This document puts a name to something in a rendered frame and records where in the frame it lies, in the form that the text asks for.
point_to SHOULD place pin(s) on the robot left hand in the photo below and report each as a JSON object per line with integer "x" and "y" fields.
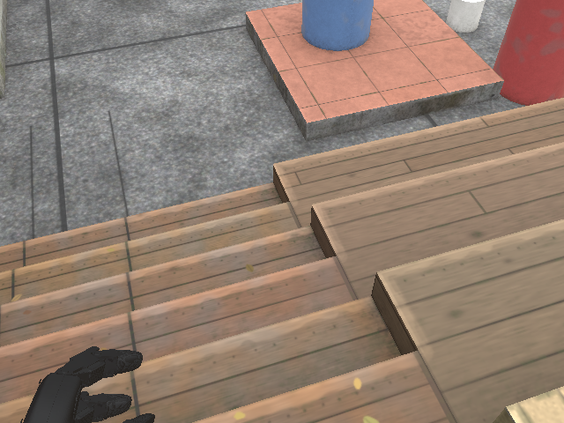
{"x": 59, "y": 399}

